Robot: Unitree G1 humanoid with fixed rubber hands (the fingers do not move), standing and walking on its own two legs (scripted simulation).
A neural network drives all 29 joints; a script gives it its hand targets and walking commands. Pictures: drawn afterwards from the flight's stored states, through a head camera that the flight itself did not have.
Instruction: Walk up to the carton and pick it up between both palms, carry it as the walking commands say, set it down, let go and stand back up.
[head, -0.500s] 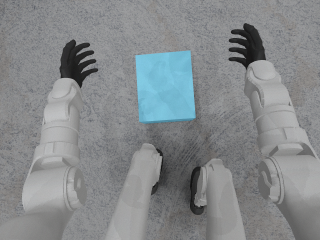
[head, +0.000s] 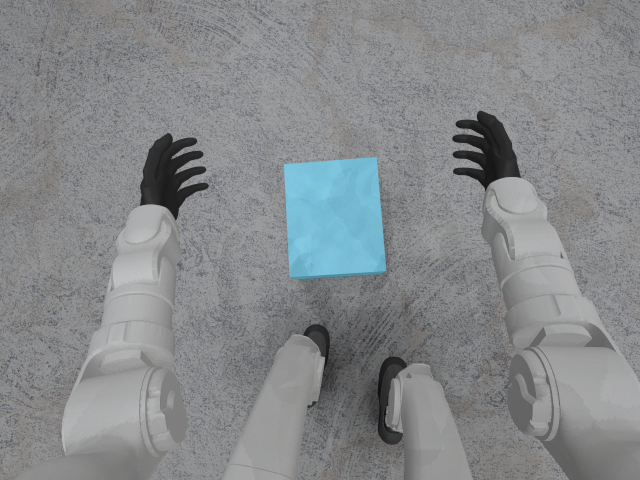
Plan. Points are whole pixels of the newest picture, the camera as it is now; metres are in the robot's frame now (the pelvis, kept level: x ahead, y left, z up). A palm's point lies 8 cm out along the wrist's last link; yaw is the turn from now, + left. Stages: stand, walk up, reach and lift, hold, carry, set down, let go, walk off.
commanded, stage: let go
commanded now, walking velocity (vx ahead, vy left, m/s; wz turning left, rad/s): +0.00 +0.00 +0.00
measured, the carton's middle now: (334, 222) +0.49 +0.10 -0.59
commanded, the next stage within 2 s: stand in 1.26 s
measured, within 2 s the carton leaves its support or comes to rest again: neither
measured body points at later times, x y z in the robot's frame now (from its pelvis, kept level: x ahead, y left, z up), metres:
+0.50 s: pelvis +0.05 +0.01 +0.08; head +0.18 +0.02 +0.51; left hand +0.28 +0.27 -0.01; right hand +0.36 -0.17 -0.02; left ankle +0.09 +0.10 -0.63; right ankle +0.04 -0.12 -0.63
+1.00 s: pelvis +0.08 -0.02 +0.11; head +0.10 -0.01 +0.56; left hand +0.25 +0.22 +0.03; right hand +0.25 -0.25 +0.03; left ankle +0.09 +0.10 -0.63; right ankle +0.04 -0.12 -0.63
